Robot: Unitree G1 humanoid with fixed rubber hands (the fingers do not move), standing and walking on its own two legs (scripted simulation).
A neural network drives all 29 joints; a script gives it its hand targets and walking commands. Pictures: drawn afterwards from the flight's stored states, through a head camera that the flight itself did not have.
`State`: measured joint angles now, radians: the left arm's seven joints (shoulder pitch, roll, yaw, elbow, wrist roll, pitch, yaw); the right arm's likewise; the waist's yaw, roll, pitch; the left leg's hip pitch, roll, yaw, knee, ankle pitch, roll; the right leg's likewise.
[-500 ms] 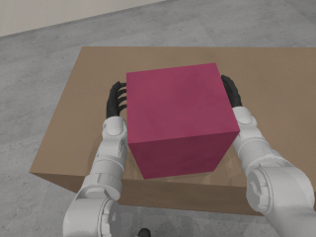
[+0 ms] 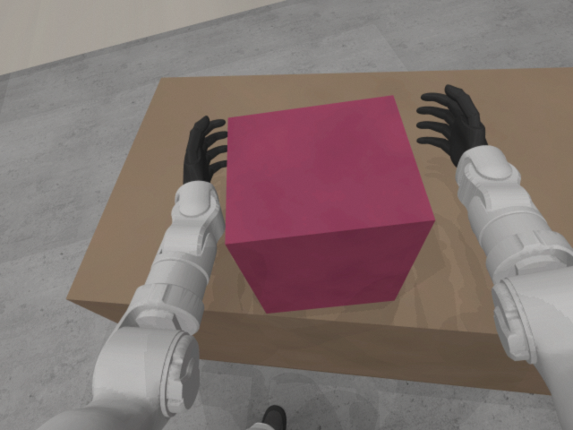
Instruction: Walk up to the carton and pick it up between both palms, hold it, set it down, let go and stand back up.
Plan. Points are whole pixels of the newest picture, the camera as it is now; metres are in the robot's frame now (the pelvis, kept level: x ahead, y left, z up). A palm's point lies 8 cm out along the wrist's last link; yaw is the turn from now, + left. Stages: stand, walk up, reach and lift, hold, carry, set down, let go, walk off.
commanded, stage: set down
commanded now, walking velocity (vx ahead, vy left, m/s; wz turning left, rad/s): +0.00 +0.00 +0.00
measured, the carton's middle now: (320, 219) +0.41 +0.06 +0.02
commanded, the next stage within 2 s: none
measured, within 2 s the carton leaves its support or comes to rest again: neither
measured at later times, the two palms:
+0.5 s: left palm (163, 139) +0.41 +0.24 +0.16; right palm (505, 84) +0.52 -0.13 +0.17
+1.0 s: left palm (152, 161) +0.37 +0.24 +0.16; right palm (507, 119) +0.49 -0.14 +0.15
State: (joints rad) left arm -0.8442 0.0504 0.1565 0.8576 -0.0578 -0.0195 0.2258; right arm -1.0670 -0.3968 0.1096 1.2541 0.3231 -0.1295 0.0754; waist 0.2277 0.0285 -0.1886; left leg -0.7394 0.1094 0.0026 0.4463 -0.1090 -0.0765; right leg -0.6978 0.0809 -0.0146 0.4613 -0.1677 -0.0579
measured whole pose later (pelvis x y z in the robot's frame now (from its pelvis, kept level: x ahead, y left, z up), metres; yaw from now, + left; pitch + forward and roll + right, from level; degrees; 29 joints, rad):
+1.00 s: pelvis +0.00 +0.00 +0.02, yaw +2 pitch +10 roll +0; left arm -0.70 0.06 0.21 0.25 -0.07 0.60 0.21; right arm -0.96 -0.51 0.13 0.93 0.41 0.21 0.12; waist 0.18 0.05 -0.05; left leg -0.42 0.08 -0.01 0.32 -0.07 -0.07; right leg -0.38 0.06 -0.03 0.36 -0.16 -0.05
